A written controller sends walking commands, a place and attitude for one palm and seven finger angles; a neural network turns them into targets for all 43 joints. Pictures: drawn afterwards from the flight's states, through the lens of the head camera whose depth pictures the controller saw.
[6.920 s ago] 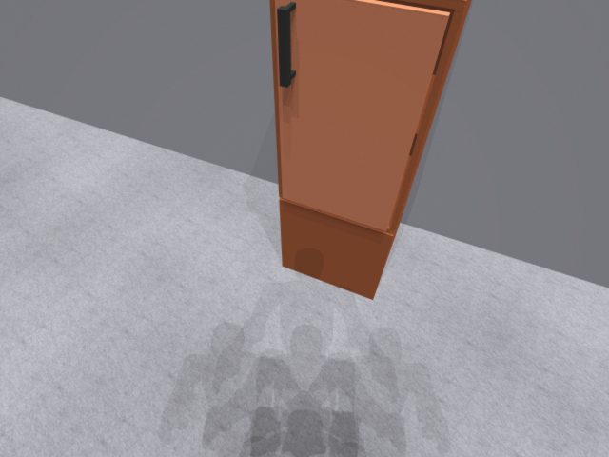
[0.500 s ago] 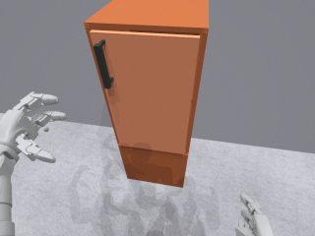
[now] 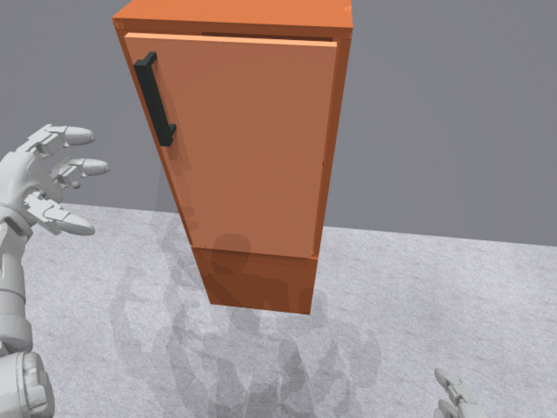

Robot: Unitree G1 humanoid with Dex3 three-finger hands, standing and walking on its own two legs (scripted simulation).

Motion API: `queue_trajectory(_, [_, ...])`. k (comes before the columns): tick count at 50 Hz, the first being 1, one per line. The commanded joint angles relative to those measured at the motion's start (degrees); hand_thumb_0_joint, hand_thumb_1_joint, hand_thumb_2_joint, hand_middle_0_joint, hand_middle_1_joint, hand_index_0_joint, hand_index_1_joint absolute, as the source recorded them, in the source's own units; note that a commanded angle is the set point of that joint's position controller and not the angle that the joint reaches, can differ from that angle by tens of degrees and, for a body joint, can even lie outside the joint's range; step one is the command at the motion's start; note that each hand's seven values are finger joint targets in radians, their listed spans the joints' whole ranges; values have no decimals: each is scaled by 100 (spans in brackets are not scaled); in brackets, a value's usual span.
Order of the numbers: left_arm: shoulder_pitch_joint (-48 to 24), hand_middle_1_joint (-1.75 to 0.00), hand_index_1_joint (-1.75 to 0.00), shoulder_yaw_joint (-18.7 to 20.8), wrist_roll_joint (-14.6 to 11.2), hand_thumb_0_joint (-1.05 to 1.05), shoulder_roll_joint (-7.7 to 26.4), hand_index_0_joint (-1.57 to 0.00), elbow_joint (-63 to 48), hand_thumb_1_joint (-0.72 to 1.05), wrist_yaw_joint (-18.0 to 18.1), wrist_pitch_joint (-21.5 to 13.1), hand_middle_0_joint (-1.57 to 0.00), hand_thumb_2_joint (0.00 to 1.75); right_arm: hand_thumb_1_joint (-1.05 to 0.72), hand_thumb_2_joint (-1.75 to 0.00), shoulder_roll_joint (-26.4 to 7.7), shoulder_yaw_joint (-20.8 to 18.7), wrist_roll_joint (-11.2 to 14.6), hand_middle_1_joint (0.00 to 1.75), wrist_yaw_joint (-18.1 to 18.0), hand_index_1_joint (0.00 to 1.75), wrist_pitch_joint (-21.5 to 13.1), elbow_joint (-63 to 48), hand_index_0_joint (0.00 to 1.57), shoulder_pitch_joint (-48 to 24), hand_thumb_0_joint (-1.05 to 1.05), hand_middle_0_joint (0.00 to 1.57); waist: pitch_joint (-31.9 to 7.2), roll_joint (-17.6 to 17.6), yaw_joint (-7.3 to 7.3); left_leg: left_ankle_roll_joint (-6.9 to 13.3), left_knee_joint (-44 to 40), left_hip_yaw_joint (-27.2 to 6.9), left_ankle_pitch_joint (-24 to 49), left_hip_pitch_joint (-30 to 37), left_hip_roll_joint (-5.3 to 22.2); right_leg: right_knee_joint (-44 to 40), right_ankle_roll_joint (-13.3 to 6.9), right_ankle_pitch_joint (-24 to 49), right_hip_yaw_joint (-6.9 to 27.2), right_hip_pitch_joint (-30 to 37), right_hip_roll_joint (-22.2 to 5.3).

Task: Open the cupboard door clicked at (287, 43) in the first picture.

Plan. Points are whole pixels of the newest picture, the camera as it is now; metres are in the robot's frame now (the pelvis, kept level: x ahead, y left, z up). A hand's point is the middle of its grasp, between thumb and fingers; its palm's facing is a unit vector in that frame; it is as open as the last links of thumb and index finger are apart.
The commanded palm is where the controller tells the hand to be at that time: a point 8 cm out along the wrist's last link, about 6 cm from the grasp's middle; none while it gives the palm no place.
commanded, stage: move the hooked fingers beside the handle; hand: left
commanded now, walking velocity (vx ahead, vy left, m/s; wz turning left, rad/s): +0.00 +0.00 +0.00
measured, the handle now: (159, 101) +0.60 +0.24 +0.15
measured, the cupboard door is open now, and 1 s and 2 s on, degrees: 0 0 0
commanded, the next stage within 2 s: none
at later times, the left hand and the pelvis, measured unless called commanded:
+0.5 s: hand (85, 152) +0.43 +0.30 +0.17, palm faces -0.04 -1.00 +0.01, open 14.0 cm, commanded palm +0.43 +0.35 +0.16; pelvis +0.01 +0.02 +0.00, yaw -1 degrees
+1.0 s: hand (113, 118) +0.52 +0.29 +0.17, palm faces -0.05 -1.00 +0.02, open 13.9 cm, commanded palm +0.52 +0.35 +0.16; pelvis +0.01 +0.02 -0.01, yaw -2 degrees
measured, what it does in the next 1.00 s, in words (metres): stands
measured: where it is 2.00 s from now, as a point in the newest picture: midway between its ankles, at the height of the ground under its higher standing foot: outside the picture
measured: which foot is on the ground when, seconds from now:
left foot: down 0.00-1.00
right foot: down 0.00-1.00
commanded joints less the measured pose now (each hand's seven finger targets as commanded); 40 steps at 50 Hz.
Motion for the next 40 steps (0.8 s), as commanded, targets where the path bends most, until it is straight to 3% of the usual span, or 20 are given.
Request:
queue_trajectory(1, [-2337,-120,-120,415,-109,0,1956,-30,-1065,-50,-13,-502,-30,30,-90,-90,-834,-366,15,30,-11,30,-248,-807,20,-165,0,20,-1620,204,26,165,-289,-139,1593,301,-90,-285,-8,1640,243,671,-45])
queue_trajectory(5, [-2805,-120,-120,453,-85,0,2127,-30,-803,-50,-49,-627,-30,30,-90,-90,-890,-399,6,30,-12,30,-185,-724,20,14,0,20,-1651,284,-53,171,-263,-163,1570,318,-95,-288,-21,1580,257,530,-21])
queue_trajectory(6, [-2921,-120,-120,274,-57,0,1976,-30,-729,-50,-68,-641,-30,30,-90,-90,-887,-391,8,30,-15,30,-169,-704,20,40,0,20,-1640,431,-102,161,-268,-163,1559,368,-91,-288,-28,1539,240,412,-21])
queue_trajectory(13, [-3399,-120,-120,178,63,0,2020,-30,-80,-50,-50,-777,-30,30,-90,-90,-956,-426,-28,30,5,30,-53,-549,20,329,0,20,-1690,377,-212,129,-224,-247,1690,413,-50,-250,-40,1491,167,125,10])
queue_trajectory(17, [-3741,-120,-120,396,167,0,2422,-30,530,-50,-52,-848,-30,30,-90,-90,-1009,-415,-53,30,26,30,75,-478,20,488,0,20,-1659,182,-245,132,-171,-242,1657,113,-47,-185,-28,1538,175,128,9])
queue_trajectory(20, [-3937,-120,-120,484,243,0,2652,-30,473,-50,-70,-1021,-30,30,-90,-90,-1027,-433,-82,30,64,30,160,-510,20,573,0,20,-2077,553,-199,90,-69,-233,2057,257,-45,-52,-45,1837,200,211,17])
queue_trajectory(21, [-4013,-120,-120,250,263,0,2397,-30,681,-50,-110,-1038,-30,30,-90,-90,-1011,-424,-78,30,69,30,186,-484,20,598,0,20,-1965,478,-301,93,-45,-227,2024,277,-24,-68,-29,1780,184,42,30])
queue_trajectory(23, [-4294,-120,-120,297,297,0,2555,-30,925,-50,-138,-1102,-30,30,-90,-90,-1055,-437,-88,30,65,30,249,-399,20,693,0,20,-1851,418,-380,103,-13,-233,1866,146,-9,-69,-13,1644,189,-116,34])
queue_trajectory(24, [-4284,-120,-120,389,273,0,2653,-30,1109,-50,-148,-1114,-30,30,-90,-90,-1077,-440,-95,30,64,30,293,-398,20,746,0,20,-1860,308,-351,96,11,-251,1925,95,-10,-37,-32,1660,180,-115,61])
queue_trajectory(25, [-4495,-120,-120,175,295,0,2496,-30,1116,-50,-184,-1125,-30,30,-90,-90,-1071,-431,-86,30,67,30,313,-386,20,749,0,20,-1867,433,-440,95,14,-233,1852,92,-6,-42,-8,1615,187,-212,44])
queue_trajectory(26, [-4641,-120,-120,194,352,0,2569,-30,1300,-50,-175,-1130,-30,30,-90,-90,-1090,-439,-104,30,66,30,337,-334,20,813,0,20,-1848,343,-478,90,33,-271,1778,42,7,-25,-2,1526,167,-302,49])
queue_trajectory(28, [-4712,-120,-120,335,430,0,2832,-30,1332,-50,-159,-1200,-30,30,-90,-90,-1126,-463,-122,30,72,30,403,-303,20,919,0,20,-2082,505,-464,77,93,-296,1906,102,13,28,-8,1542,171,-322,43])
queue_trajectory(29, [-4840,-120,-120,203,404,0,2683,-30,1373,-50,-176,-1223,-30,30,-90,-90,-1130,-459,-132,30,77,30,446,-303,20,953,0,20,-2159,443,-524,71,148,-285,2059,168,16,62,-15,1640,167,-362,77])
queue_trajectory(30, [-4965,-120,-120,247,439,0,2813,-30,1398,-50,-175,-1235,-30,30,-90,-90,-1131,-472,-128,30,79,30,488,-246,20,996,0,20,-2190,589,-543,57,175,-306,2059,183,33,62,0,1600,166,-451,69])
queue_trajectory(32, [-5206,-120,-120,28,496,0,2625,-30,1595,-50,-170,-1229,-30,30,-90,-90,-1133,-466,-135,30,83,30,544,-174,20,1074,0,20,-2051,602,-663,45,188,-361,2028,182,60,45,3,1455,129,-702,79])
queue_trajectory(35, [-5515,-120,-120,199,524,0,2911,-30,1492,-50,-124,-1295,-30,30,-90,-90,-1173,-499,-169,30,87,30,634,-130,20,1225,0,20,-2468,744,-664,-7,268,-432,2335,412,86,112,-1,1510,111,-712,105])
queue_trajectory(36, [-5446,-120,-120,77,548,0,2752,-30,1642,-50,-125,-1272,-30,30,-90,-90,-1151,-482,-173,30,98,30,661,-126,20,1252,0,20,-2513,758,-682,-13,288,-434,2447,438,90,122,-1,1551,103,-739,108])
queue_trajectory(37, [-5485,-120,-120,177,593,0,2884,-30,1689,-50,-92,-1268,-30,30,-90,-90,-1160,-491,-187,30,104,30,701,-85,20,1303,0,20,-2460,784,-674,-27,313,-453,2550,429,112,132,-1,1579,89,-798,111])
queue_trajectory(39, [-5597,-120,-120,64,606,0,2779,-30,1927,-50,-71,-1225,-30,30,-90,-90,-1165,-477,-195,30,112,30,773,-59,20,1370,0,20,-2290,673,-755,-19,322,-453,2540,311,114,126,-4,1549,67,-903,142])
queue_trajectory(40, [-5601,-120,-120,157,656,0,2950,-30,2038,-50,-47,-1194,-30,30,-90,-90,-1181,-479,-192,30,113,30,812,-37,20,1411,0,20,-2279,683,-743,-2,337,-432,2517,226,118,123,13,1589,91,-882,131])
